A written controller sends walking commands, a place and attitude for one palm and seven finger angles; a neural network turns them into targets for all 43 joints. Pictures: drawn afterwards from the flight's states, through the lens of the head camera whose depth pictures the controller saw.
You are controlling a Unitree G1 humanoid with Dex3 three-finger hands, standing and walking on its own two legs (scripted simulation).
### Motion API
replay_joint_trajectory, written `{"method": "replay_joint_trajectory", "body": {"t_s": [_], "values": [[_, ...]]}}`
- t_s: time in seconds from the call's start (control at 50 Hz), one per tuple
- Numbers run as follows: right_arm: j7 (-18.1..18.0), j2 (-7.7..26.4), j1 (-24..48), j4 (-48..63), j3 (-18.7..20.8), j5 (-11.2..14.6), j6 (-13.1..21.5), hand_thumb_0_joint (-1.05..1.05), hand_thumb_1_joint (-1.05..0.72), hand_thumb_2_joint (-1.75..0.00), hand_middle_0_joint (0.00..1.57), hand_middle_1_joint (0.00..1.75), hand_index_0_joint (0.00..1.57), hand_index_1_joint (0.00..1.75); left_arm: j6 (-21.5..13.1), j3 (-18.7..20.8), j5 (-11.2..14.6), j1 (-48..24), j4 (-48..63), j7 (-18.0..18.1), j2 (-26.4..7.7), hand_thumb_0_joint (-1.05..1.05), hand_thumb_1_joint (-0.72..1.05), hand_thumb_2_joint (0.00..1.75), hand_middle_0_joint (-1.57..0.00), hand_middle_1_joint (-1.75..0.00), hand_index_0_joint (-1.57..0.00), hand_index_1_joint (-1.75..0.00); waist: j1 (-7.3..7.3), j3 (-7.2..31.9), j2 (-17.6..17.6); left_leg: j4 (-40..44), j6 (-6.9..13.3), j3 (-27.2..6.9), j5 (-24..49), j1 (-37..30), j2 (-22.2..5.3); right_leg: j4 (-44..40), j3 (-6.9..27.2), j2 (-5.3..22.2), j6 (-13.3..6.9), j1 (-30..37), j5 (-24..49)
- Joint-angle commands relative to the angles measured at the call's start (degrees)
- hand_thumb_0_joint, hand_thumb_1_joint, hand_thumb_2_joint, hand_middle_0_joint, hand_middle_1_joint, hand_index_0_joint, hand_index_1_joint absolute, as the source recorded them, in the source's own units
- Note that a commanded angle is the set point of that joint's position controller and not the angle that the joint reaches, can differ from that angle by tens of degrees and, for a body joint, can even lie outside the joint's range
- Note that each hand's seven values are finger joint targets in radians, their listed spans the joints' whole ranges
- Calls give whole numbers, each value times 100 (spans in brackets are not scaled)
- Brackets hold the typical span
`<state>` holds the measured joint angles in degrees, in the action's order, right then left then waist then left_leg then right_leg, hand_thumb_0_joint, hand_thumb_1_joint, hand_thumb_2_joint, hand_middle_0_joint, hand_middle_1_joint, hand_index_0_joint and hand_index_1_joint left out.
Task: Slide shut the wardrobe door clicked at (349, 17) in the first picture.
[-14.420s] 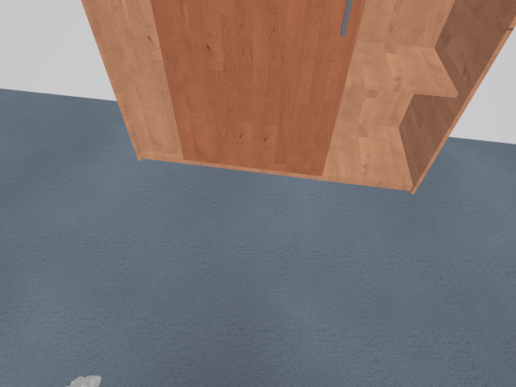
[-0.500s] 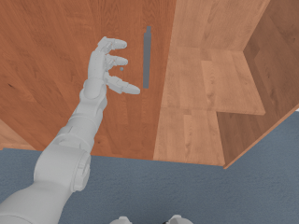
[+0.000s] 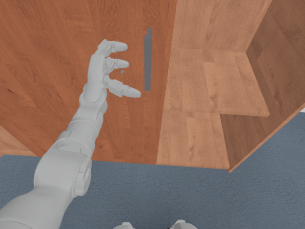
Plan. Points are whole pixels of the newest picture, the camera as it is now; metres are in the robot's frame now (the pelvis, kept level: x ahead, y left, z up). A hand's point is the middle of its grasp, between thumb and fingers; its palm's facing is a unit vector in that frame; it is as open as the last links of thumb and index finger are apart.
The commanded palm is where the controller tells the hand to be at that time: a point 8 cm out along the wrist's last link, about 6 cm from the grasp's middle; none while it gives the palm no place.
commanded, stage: move the hooked fingers beside the handle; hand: left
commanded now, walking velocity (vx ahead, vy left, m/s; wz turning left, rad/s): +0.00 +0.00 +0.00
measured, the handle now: (148, 62) +0.52 +0.01 +0.14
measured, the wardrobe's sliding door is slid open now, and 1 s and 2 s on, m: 0.48 0.48 0.48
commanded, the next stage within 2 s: feel for the door with the fingertips in 1.36 s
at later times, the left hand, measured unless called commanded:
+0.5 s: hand (122, 72) +0.48 +0.08 +0.14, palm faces -0.05 -1.00 -0.02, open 13.8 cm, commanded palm +0.46 +0.11 +0.12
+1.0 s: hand (131, 79) +0.47 +0.06 +0.12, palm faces -0.08 -1.00 +0.01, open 13.9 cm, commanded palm +0.45 +0.11 +0.13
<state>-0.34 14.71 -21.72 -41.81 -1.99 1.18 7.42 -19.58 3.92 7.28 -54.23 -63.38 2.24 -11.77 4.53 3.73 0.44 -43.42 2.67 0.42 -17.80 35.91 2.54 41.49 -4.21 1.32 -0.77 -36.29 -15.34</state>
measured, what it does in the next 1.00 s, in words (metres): stands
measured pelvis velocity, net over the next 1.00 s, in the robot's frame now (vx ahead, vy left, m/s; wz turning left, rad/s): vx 0.05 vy -0.01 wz -0.04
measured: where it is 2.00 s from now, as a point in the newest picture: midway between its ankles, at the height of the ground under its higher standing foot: outside the picture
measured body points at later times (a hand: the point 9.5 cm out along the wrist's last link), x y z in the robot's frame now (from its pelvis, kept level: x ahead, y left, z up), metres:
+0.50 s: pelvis +0.02 -0.01 +0.01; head +0.07 -0.01 +0.45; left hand +0.48 +0.13 +0.14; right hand +0.08 -0.26 -0.12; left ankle +0.04 +0.08 -0.71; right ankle +0.05 -0.12 -0.71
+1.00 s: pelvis +0.05 -0.01 +0.01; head +0.08 -0.02 +0.46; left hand +0.47 +0.11 +0.12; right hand +0.13 -0.26 -0.11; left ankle +0.04 +0.08 -0.71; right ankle +0.05 -0.12 -0.71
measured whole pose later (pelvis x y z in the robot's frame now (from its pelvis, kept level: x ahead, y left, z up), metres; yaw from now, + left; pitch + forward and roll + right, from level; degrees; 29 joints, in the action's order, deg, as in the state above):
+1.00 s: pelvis +0.05 -0.01 +0.01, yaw -2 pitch +8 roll +0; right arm 0.2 13.4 -18.4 -38.6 -0.7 1.9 4.1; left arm -15.3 4.3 8.1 -35.2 -44.5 0.4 -7.2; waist 2.8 4.0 1.8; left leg -37.9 1.8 1.8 -20.0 25.6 0.9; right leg 37.1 -2.4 -0.7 -1.6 -27.4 -17.4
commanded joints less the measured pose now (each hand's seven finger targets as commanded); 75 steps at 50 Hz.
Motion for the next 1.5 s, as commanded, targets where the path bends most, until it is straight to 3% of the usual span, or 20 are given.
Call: {"method": "replay_joint_trajectory", "body": {"t_s": [0.0,0.06,0.1,0.3,0.36,0.48,0.5,0.56,0.6,0.66,0.84,0.94,0.98,1.04,1.06,1.12,1.3,1.36,1.4,1.48], "values": [[-43,870,-386,462,330,43,159,0,-90,-90,20,30,20,30,51,-213,-95,-2864,806,-183,74,0,-50,30,-30,-120,-30,-120,633,1237,-115,1018,-156,-487,-1274,-1114,-216,-766,249,-200,-68,13,-672],[-47,891,-387,472,331,42,133,0,-90,-90,20,30,20,30,43,-120,-70,-2740,750,-200,-35,0,-50,30,-30,-120,-30,-120,604,1090,-303,1036,-146,-483,-1250,-1000,-222,-793,237,-207,-74,86,-682],[-20,851,-340,495,335,51,141,0,-90,-90,20,30,20,30,3,-315,-75,-2815,938,-231,231,0,-50,30,-30,-120,-30,-120,608,1144,-34,1050,-177,-516,-1196,-1206,-237,-735,212,-208,-85,-18,-612],[13,787,-251,555,369,63,87,0,-90,-90,20,30,20,30,-63,-332,-44,-2483,1293,-241,321,0,-50,30,-30,-120,-30,-120,479,1381,-57,971,-172,-406,-595,-1460,-234,-742,212,-234,-91,248,-309],[-4,780,-241,569,363,80,27,0,-90,-90,20,30,20,30,-39,-113,-22,-2113,1183,-273,67,0,-50,30,-30,-120,-30,-120,359,1301,-309,979,-157,-326,-454,-1287,-228,-808,227,-244,-94,519,-246],[-19,734,-167,633,361,116,-27,0,-90,-90,20,30,20,30,-33,-30,-15,-2027,1446,-320,-39,0,-50,30,-30,-120,-30,-120,333,1274,-136,979,-144,-258,-249,-1380,-215,-861,256,-249,-90,644,-104],[-9,693,-125,662,353,119,-23,0,-90,-90,20,30,20,30,-24,-243,-6,-1950,1513,-347,243,0,-50,30,-30,-120,-30,-120,330,1286,-50,983,-156,-256,-187,-1460,-221,-848,237,-251,-95,616,-55],[-17,727,-152,648,369,117,-57,0,-90,-90,20,30,20,30,-1,-44,-14,-1760,1458,-337,-5,0,-50,30,-30,-120,-30,-120,259,1248,-267,984,-142,-243,-79,-1377,-215,-871,235,-250,-100,775,15],[-3,677,-97,680,373,127,-48,0,-90,-90,20,30,20,30,-7,-236,13,-1777,1699,-365,249,0,-50,30,-30,-120,-30,-120,300,1316,-173,979,-144,-229,56,-1559,-226,-879,230,-263,-91,747,130],[7,703,-99,716,391,114,-78,0,-90,-90,20,30,20,30,33,-5,21,-1332,1796,-356,19,0,-50,30,-30,-120,-30,-120,143,1456,-356,968,-138,-214,347,-1549,-222,-859,222,-266,-103,1022,365],[48,599,70,844,402,149,-114,0,-90,-90,20,30,20,30,99,-425,-19,-967,2535,-374,429,0,-50,30,-30,-120,-30,-120,152,1480,-90,980,-155,-167,767,-1878,-248,-867,197,-274,-102,1099,742],[8,566,242,964,395,103,-106,0,-90,-90,20,30,20,30,-13,297,102,-842,3611,-178,-318,0,-50,30,-30,-120,-30,-120,-118,2091,-73,1011,-158,-91,1393,-2119,-251,-816,277,-269,-86,1848,1457],[1,552,287,972,373,77,-122,0,-90,-90,20,30,20,30,-63,398,-11,-647,3901,-80,-527,0,-50,30,-30,-120,-30,-120,-163,2049,46,1042,-169,-95,1681,-2184,-272,-787,279,-267,-89,1966,1706],[-8,526,372,1007,367,81,-130,0,-90,-90,20,30,20,30,44,497,5,-123,3877,-53,-515,0,-50,30,-30,-120,-30,-120,-202,1860,-280,1113,-142,32,1640,-2028,-274,-874,305,-266,-50,2230,1926],[-35,578,390,1008,371,87,-165,0,-90,-90,20,30,20,30,96,720,-11,58,3780,-41,-805,0,-50,30,-30,-120,-30,-120,-292,1778,-441,1144,-131,37,1603,-1883,-267,-906,313,-247,-60,2395,1934],[-56,513,489,1053,360,106,-140,0,-90,-90,20,30,20,30,184,565,62,38,4191,-112,-588,0,-50,30,-30,-120,-30,-120,-240,1827,-102,1176,-126,109,1727,-2125,-251,-980,359,-241,-48,2457,2183],[-18,496,597,1122,396,151,-61,0,-90,-90,20,30,20,30,540,6,197,922,4725,-382,42,0,-50,30,-30,-120,-30,-120,-205,1702,-234,1234,-122,137,2096,-2421,-256,-1105,277,-228,-16,2512,2574],[-47,561,638,1070,384,160,-97,0,-90,-90,20,30,20,30,711,236,197,948,4513,-329,-272,0,-50,30,-30,-120,-30,-120,-207,1270,-465,1278,-102,129,1705,-2196,-232,-1217,293,-203,-2,2436,2297],[-76,545,721,1102,359,151,-124,0,-90,-90,20,30,20,30,726,397,174,692,4722,-288,-493,0,-50,30,-30,-120,-30,-120,-236,1405,-264,1313,-88,152,1563,-2216,-186,-1257,377,-175,3,2530,2198],[-96,456,851,1140,323,129,-66,0,-90,-90,20,30,20,30,583,160,211,617,5120,-302,-241,0,-50,30,-30,-120,-30,-120,-248,1681,-40,1305,-97,115,1838,-2484,-190,-1203,364,-176,-30,2698,2413]]}}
